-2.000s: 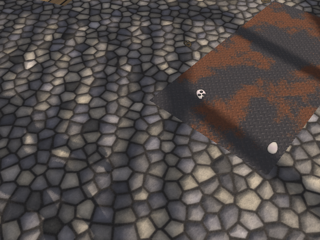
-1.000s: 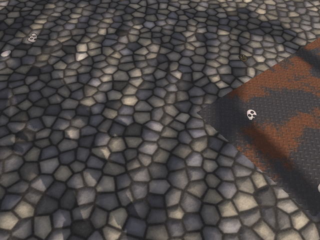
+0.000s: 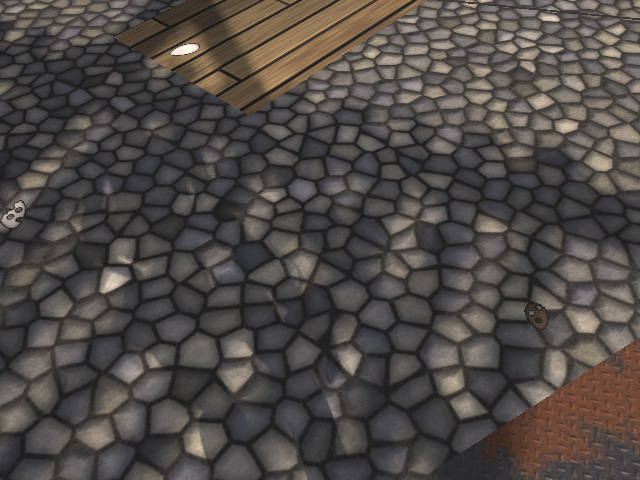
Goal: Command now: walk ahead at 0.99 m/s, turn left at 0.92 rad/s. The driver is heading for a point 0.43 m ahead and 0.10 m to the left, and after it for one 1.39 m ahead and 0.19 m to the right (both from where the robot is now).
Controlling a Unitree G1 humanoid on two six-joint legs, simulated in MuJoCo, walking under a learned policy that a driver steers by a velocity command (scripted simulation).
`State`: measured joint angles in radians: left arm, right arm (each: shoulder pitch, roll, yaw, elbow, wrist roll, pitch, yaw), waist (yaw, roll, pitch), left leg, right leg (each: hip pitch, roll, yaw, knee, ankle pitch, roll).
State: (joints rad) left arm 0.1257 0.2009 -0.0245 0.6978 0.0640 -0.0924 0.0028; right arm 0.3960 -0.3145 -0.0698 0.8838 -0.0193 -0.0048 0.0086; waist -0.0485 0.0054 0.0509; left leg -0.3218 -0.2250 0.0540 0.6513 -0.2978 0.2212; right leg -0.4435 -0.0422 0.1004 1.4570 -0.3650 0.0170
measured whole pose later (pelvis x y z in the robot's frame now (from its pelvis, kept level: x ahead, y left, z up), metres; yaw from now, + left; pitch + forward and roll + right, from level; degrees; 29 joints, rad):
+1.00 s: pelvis +0.57 -0.03 +0.03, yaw -8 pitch +1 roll +2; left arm 0.19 0.34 0.09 0.60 -0.02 0.07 0.00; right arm 0.09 -0.31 -0.08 0.74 0.00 0.00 -0.02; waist -0.01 -0.01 0.07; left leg -0.27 0.09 0.20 0.46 -0.19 -0.02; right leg -0.47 -0.09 -0.03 0.78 -0.28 0.04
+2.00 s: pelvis +0.87 -0.12 +0.02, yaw +0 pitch +3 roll -2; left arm 0.08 0.27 0.03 0.59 0.01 -0.08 0.02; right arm 0.42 -0.31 -0.08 0.81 0.04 -0.03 -0.02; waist -0.08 0.02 0.05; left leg -0.32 -0.04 -0.13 1.15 -0.45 0.01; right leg -0.35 0.00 -0.05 0.54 -0.24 0.00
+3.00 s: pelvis +1.11 -0.16 +0.04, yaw -22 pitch +3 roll +4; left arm 0.22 0.32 0.07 0.64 -0.02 0.02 0.04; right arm 0.06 -0.32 -0.10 0.73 0.01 0.00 -0.02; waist 0.01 0.02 0.04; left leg -0.56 -0.02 -0.08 0.91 -0.23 -0.08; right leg -0.28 0.06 0.12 0.46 -0.22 -0.08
